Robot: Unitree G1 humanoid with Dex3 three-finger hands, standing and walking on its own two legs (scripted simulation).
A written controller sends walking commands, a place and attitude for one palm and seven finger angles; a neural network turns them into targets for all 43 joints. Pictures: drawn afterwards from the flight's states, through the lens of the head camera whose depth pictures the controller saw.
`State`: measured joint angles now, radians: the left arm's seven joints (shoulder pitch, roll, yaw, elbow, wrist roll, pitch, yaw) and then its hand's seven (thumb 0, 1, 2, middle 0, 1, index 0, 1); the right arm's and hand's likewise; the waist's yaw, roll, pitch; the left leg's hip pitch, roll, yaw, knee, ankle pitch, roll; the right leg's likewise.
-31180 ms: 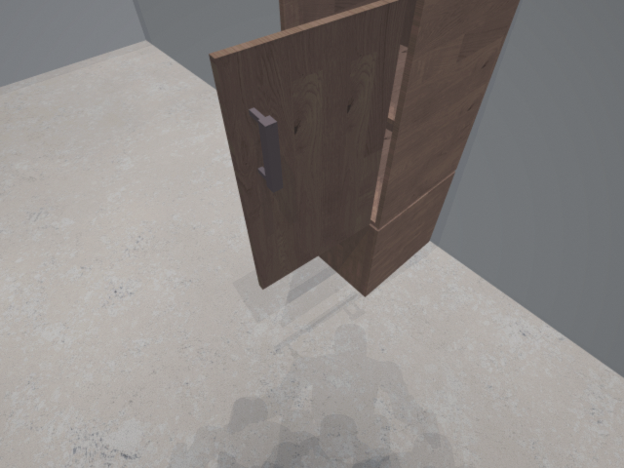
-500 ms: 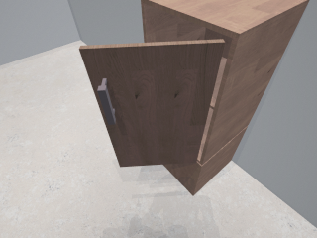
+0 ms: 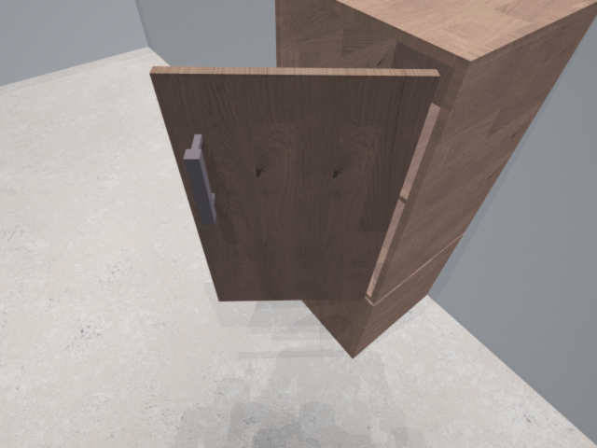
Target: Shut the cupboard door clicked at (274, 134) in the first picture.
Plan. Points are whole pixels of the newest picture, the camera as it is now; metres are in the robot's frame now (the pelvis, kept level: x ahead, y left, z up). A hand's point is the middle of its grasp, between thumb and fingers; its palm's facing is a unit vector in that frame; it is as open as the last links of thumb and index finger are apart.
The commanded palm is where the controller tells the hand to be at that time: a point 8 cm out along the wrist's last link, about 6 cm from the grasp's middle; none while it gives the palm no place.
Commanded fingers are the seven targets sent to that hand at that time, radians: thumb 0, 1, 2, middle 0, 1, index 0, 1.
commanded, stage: raise the hand and make a fist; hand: left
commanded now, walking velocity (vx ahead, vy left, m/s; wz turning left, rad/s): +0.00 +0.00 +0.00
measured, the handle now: (203, 180) +0.46 +0.18 +0.09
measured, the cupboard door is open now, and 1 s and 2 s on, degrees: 53 53 53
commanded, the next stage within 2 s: bring the fist close to the handle in 1.88 s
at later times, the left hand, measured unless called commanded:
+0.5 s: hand (143, 443) +0.13 +0.19 -0.02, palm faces +0.16 -0.99 -0.05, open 5.6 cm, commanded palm +0.12 +0.24 -0.01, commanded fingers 0.00 0.90 0.90 -0.69 -0.84 -0.69 -0.84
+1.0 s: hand (141, 394) +0.17 +0.19 +0.03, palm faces +0.08 -1.00 -0.04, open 3.4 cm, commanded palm +0.14 +0.25 +0.04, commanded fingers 0.00 0.90 0.90 -1.15 -1.34 -1.15 -1.34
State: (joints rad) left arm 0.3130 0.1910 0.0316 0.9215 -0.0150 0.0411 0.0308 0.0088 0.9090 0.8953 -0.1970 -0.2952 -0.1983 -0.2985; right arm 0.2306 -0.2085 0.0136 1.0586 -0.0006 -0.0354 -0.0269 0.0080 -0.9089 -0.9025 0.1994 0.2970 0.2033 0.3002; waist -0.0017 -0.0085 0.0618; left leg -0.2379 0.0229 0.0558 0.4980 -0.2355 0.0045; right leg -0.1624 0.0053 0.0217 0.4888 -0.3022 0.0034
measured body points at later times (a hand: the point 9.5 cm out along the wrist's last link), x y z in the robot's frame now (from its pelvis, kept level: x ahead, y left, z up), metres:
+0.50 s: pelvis -0.04 -0.02 -0.09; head +0.01 -0.01 +0.36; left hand +0.12 +0.25 -0.01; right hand +0.21 -0.22 -0.14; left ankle +0.02 +0.12 -0.74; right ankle -0.02 -0.12 -0.74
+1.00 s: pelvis -0.03 +0.00 -0.05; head +0.00 +0.00 +0.40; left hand +0.16 +0.25 +0.04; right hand +0.16 -0.23 -0.12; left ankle +0.02 +0.12 -0.74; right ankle -0.02 -0.12 -0.74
